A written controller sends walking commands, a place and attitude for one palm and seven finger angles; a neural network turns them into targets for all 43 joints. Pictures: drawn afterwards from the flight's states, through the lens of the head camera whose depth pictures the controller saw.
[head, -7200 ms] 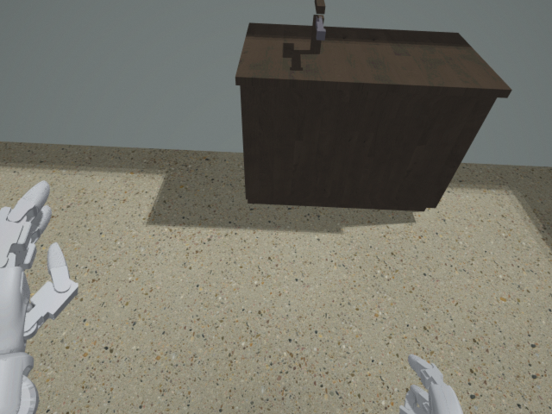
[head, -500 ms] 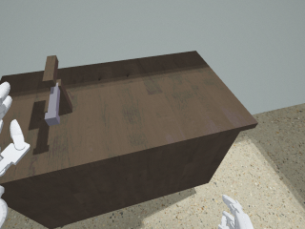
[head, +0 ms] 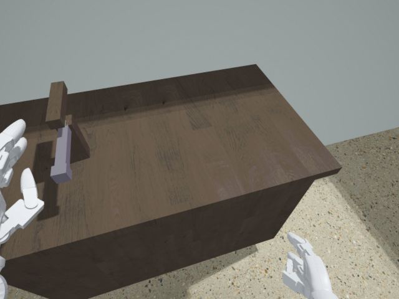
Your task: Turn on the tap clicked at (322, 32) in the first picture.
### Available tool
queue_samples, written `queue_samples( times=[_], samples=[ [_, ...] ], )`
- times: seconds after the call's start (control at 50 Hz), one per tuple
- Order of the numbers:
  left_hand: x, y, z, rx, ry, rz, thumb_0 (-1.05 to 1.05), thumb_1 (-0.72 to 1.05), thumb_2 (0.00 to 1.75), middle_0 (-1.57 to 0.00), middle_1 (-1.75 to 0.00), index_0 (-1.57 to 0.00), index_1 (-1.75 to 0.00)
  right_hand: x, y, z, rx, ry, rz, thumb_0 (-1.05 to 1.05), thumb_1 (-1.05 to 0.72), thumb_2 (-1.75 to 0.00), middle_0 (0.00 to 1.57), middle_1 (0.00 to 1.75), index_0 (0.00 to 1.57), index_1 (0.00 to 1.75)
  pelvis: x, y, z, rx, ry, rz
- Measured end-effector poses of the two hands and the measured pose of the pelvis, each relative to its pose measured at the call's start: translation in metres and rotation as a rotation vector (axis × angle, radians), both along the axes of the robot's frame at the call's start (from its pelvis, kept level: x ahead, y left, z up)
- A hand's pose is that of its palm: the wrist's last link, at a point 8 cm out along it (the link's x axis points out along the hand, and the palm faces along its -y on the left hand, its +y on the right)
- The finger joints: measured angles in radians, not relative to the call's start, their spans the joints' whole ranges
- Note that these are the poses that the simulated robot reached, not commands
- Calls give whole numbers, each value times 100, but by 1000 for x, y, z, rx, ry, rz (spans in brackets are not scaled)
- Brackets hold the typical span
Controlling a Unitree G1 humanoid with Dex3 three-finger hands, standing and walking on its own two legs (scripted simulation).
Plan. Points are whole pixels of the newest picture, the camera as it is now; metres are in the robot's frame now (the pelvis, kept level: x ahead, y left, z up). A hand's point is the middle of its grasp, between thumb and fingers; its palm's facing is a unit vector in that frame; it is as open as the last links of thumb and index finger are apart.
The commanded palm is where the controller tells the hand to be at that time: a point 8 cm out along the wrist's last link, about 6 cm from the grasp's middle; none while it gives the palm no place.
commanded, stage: come to a stop and stand still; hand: left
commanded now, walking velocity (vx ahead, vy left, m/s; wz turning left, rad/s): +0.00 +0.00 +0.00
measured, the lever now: (61, 173) +0.32 +0.30 +0.07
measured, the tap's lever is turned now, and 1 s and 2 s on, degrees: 0 0 0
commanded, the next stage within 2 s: look again from close up in 1.00 s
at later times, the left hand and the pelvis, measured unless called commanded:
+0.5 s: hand (22, 223) +0.19 +0.26 +0.15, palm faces +0.32 -0.85 -0.42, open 7.4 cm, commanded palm +0.13 +0.30 +0.18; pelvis -0.04 +0.02 +0.00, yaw -2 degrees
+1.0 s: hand out of the picture +0.22 +0.31 +0.16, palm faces +0.37 -0.86 -0.35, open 7.4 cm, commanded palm +0.16 +0.34 +0.18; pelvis +0.00 +0.06 +0.00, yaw -1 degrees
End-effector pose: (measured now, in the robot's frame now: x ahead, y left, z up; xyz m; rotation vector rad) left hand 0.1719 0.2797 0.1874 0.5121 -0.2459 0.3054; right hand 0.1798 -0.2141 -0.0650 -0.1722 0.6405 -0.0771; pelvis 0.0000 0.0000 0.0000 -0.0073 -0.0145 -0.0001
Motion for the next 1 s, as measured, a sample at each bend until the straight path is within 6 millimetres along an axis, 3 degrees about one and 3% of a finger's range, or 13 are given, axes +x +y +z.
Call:
queue_samples(
  times=[0.08, 0.14, 0.2, 0.3, 0.36, 0.42, 0.52, 0.62, 0.78, 1.0],
  samples=[
    [-8, 2, -8, -49, 20, 65, 1, 89, 90, -21, -30, -21, -30, -2, -17, -1, -39, 13, -13, 1, -90, -90, 20, 30, 20, 30, -2, -5, 1, 4, -3, 2],
    [2, 23, 17, 81, -75, 93, 2, 88, 90, -22, -30, -22, -30, -10, -24, -5, -76, 46, 35, 1, -91, -90, 20, 30, 20, 30, -12, -12, 0, 2, -6, 19],
    [9, 34, 32, 60, -163, 133, 2, 88, 90, -22, -30, -21, -30, -19, -30, -10, -57, 68, 44, 1, -91, -90, 20, 30, 20, 30, -24, -11, -1, 5, -10, -2],
    [3, -5, 1, -15, -35, -20, 1, 89, 90, -20, -30, -20, -30, -44, -30, -7, -10, 41, -45, 1, -91, -90, 20, 30, 20, 30, -31, 0, 0, 5, -9, -31],
    [-8, -14, -22, -37, 70, -95, 1, 89, 90, -21, -30, -21, -30, -61, -25, -6, -25, 59, -82, 1, -91, -90, 20, 30, 20, 30, -33, 4, 0, 5, -6, -40],
    [-16, -2, -30, -43, 91, -90, 1, 88, 90, -22, -30, -21, -30, -76, -16, -7, -51, 90, -81, 1, -91, -90, 20, 30, 19, 30, -35, 10, -1, -4, -13, -37],
    [-19, 32, -19, -34, -2, -10, 2, 88, 90, -22, -30, -22, -30, -87, 4, -12, -69, 133, -42, 1, -91, -90, 20, 30, 20, 30, -35, 23, 0, -10, -22, -28],
    [-15, 50, -10, -46, -79, 13, 2, 88, 90, -21, -30, -21, -30, -76, 27, -9, -55, 109, -8, 1, -90, -90, 20, 30, 20, 30, -31, 39, 1, -10, -20, -26],
    [-3, 59, -17, -53, -56, -21, 1, 89, 90, -21, -30, -21, -30, -38, 60, 4, -29, 26, 31, 1, -90, -90, 20, 30, 20, 30, -18, 55, 1, -9, -11, -22],
    [7, 73, -15, -73, -71, -7, 1, 89, 90, -21, -30, -21, -30, -2, 71, 15, -55, -1, 68, 1, -90, -90, 20, 30, 20, 30, -5, 64, 2, -14, -4, -17]
  ],
)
